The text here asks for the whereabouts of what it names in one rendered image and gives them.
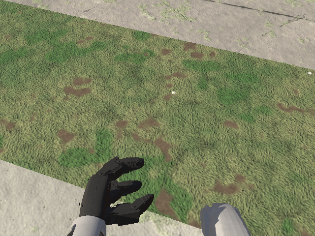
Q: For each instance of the robot left hand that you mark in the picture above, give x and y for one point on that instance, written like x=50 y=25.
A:
x=100 y=193

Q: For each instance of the robot right thigh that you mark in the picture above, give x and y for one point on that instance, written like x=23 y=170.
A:
x=222 y=219

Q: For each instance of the left robot forearm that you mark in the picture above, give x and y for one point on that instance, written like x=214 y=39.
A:
x=88 y=225

